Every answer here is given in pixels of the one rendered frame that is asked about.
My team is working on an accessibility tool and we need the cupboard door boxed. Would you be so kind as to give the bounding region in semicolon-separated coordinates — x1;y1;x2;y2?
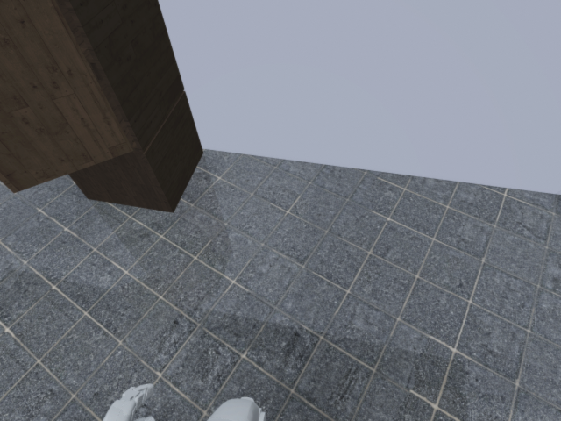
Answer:
0;0;133;193

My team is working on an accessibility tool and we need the robot left thigh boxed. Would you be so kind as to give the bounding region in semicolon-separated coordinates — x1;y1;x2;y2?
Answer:
207;398;266;421

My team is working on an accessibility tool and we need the robot left hand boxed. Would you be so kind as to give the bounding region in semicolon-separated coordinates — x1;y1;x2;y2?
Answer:
103;383;155;421

